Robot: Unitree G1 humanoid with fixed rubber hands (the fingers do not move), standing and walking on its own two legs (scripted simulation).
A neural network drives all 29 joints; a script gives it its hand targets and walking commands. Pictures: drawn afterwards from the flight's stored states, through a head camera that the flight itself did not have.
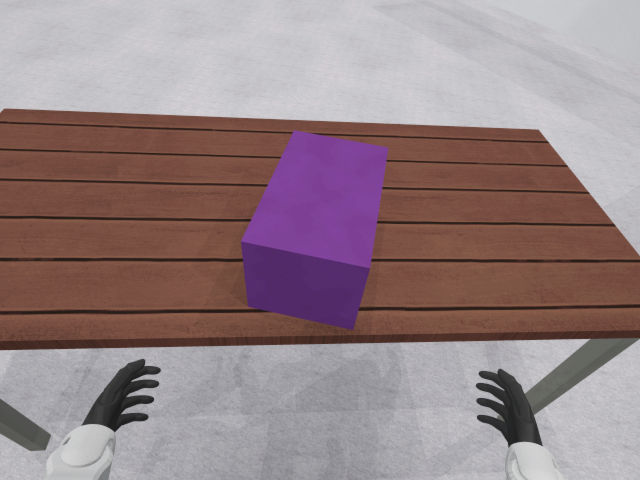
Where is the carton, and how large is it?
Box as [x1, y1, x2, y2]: [241, 130, 387, 329]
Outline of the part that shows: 294,130 241,240 248,306 352,329 370,265 387,147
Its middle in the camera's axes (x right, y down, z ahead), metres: +0.00 -0.03 +0.70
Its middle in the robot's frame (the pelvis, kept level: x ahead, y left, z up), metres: +0.53 +0.00 -0.02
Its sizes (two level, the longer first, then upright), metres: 0.300 0.183 0.166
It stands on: a table, 0.67 m high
